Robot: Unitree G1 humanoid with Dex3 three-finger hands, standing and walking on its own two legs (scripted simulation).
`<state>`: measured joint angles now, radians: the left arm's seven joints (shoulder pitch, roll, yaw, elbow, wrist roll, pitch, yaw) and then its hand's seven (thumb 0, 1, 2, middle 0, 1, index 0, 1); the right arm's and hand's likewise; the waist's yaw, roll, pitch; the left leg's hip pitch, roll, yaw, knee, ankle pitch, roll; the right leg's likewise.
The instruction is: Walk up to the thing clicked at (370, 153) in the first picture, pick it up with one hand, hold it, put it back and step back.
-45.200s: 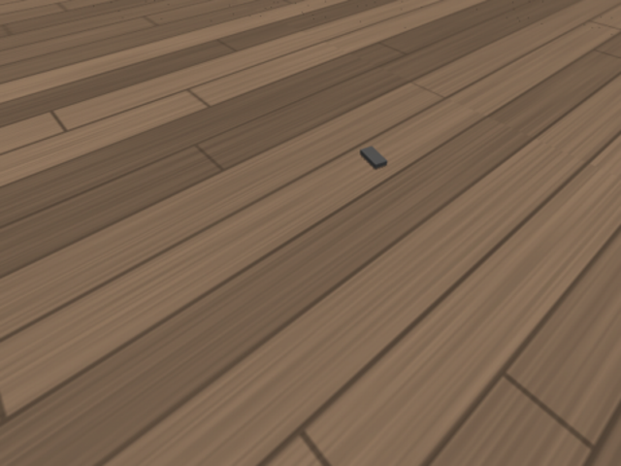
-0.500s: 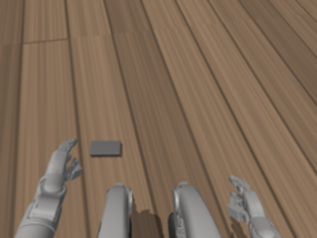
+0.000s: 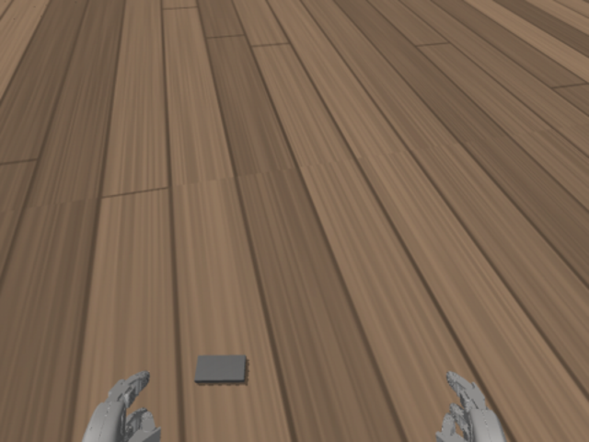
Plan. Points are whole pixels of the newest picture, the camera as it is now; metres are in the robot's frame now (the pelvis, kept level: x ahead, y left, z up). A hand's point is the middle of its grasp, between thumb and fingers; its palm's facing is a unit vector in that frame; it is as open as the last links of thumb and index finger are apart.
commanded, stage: home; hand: left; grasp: from above
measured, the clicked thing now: (221, 368) +0.46 +0.20 -0.69
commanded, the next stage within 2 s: none
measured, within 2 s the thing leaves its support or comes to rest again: neither
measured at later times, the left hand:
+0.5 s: hand out of the picture +0.16 +0.18 -0.04, palm faces +0.06 -0.98 -0.19, open 7.4 cm
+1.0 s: hand out of the picture +0.16 +0.17 -0.04, palm faces +0.05 -0.98 -0.19, open 7.4 cm
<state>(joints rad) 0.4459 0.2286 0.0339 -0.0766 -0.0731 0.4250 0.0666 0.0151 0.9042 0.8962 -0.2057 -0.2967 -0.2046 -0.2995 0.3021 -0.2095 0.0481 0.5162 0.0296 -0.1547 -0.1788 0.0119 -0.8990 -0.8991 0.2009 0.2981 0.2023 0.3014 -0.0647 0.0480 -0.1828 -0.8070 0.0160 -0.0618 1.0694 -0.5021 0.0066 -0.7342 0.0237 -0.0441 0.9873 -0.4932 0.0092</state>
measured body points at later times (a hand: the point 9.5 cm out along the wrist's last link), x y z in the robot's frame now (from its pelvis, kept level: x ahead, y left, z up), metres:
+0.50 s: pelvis +0.01 +0.00 +0.01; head +0.03 +0.01 +0.46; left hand +0.16 +0.23 -0.02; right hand +0.18 -0.24 -0.05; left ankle +0.01 +0.11 -0.67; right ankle -0.01 -0.13 -0.67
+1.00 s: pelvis +0.00 +0.00 +0.01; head +0.02 +0.00 +0.46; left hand +0.16 +0.23 -0.02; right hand +0.17 -0.25 -0.05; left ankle +0.01 +0.11 -0.67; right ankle -0.01 -0.13 -0.67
